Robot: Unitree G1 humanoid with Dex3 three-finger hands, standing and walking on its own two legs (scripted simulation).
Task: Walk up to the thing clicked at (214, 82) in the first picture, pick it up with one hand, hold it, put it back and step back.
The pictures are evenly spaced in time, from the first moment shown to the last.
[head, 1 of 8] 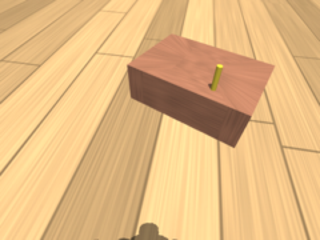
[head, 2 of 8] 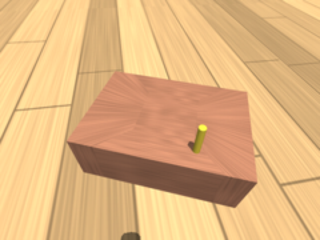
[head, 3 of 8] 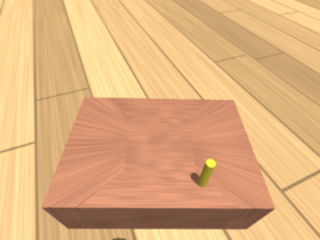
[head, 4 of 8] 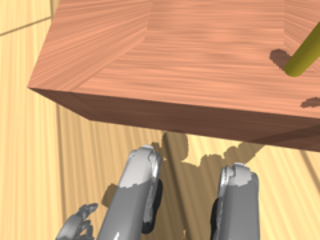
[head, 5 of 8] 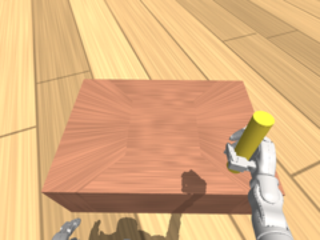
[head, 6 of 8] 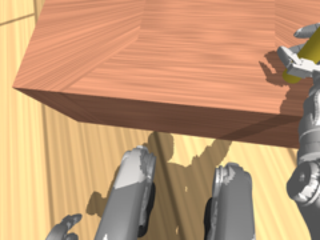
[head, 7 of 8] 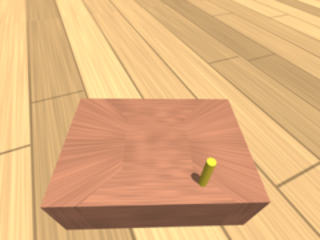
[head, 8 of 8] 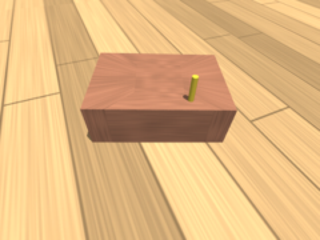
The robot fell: no
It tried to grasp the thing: yes
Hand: right
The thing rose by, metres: 0.36
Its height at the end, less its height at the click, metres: +0.00
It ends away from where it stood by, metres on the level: 0.02
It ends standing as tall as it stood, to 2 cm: yes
